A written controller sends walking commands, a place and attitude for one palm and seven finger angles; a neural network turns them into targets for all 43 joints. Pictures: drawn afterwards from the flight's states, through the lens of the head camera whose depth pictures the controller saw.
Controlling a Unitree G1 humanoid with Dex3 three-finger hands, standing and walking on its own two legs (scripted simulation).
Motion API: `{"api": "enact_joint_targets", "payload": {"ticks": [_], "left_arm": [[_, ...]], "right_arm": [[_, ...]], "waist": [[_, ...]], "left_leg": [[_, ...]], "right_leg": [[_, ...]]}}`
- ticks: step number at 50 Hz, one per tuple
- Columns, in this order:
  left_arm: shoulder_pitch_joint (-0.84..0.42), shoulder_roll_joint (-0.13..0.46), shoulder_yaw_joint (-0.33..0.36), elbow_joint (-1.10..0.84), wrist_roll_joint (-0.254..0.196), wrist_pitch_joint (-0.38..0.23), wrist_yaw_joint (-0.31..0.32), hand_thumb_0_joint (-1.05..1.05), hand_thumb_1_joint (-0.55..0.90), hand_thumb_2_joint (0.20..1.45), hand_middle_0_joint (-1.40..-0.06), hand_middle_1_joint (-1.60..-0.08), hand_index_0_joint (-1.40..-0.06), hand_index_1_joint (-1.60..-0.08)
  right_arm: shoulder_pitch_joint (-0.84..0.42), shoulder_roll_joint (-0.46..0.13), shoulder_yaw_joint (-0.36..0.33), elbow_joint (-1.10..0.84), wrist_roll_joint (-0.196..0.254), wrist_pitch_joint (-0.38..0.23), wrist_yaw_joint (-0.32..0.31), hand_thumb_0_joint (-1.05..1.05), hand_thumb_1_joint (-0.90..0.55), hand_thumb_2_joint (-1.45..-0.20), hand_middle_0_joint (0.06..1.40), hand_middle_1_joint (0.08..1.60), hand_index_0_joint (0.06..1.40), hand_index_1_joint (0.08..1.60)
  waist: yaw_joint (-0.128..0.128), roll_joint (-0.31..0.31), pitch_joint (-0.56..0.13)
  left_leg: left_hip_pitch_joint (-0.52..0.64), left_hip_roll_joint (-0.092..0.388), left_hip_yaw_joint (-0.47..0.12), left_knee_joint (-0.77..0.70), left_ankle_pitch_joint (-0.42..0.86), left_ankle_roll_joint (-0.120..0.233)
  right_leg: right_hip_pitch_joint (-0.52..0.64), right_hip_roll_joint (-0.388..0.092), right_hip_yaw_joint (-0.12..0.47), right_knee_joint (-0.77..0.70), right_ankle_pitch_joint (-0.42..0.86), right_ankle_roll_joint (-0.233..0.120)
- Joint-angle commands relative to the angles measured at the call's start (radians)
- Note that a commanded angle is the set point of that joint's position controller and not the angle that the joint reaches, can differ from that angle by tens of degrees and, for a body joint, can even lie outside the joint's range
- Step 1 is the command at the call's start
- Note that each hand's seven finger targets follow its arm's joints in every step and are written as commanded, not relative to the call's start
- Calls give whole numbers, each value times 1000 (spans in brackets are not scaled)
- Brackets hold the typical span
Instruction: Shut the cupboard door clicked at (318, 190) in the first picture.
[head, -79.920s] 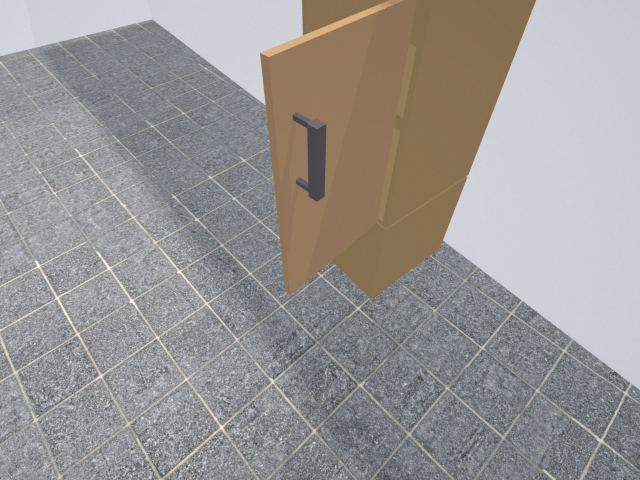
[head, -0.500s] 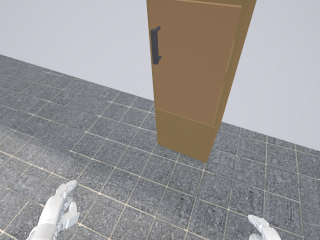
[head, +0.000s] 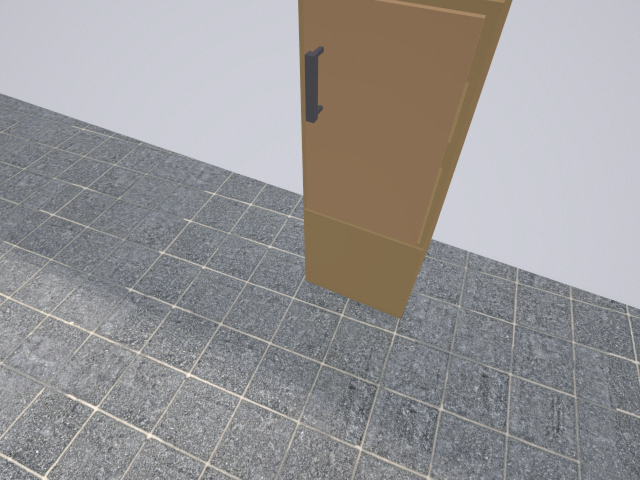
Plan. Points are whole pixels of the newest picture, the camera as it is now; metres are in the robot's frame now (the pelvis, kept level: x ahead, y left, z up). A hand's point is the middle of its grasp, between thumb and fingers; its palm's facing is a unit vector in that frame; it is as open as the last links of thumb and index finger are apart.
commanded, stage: let the arm hang, fingers relaxed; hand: left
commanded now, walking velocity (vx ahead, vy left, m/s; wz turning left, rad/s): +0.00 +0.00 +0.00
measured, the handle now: (315, 85) +0.88 +0.06 +0.07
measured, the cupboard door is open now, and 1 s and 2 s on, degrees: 0 0 0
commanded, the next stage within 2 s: look to check the result in 0.44 s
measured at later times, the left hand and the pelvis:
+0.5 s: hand out of the picture -0.03 +0.14 -0.18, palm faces +0.04 -0.99 -0.15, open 7.4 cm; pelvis +0.00 -0.01 +0.00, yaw +0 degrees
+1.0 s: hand out of the picture -0.02 +0.13 -0.18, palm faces +0.03 -0.99 -0.15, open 7.4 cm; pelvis +0.01 -0.02 +0.00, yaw +0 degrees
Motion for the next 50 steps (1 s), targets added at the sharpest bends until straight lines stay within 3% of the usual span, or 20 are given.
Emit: {"api": "enact_joint_targets", "payload": {"ticks": [1,8,25,50], "left_arm": [[63,62,14,-25,0,-15,5,0,900,900,-200,-300,-200,-300],[76,41,21,-30,6,-13,8,0,900,900,-200,-300,-200,-300],[27,58,26,-47,0,-27,8,0,900,900,-200,-300,-200,-300],[20,51,19,-35,-5,-29,10,0,900,900,-200,-300,-200,-300]], "right_arm": [[62,-109,-29,-28,-4,-14,-9,0,-900,-900,200,300,200,300],[68,-90,-35,-26,-5,-15,-9,0,-900,-900,200,300,200,300],[70,-77,-30,-31,-4,-20,-8,0,-900,-900,200,300,200,300],[46,-73,-19,-11,-1,-23,-14,0,-900,-900,200,300,200,300]], "waist": [[-3,-22,72],[3,-3,98],[-12,-18,77],[-4,-11,69]], "left_leg": [[-1,108,-153,-151,-220,-2],[-43,110,-165,-177,-281,1],[27,94,-115,-103,-119,-12],[70,104,-103,-79,25,-15]], "right_leg": [[-124,-56,72,-92,-98,-51],[-143,-46,66,-70,-102,-45],[-156,-70,89,-115,-83,-58],[-94,-74,79,-122,37,-55]]}}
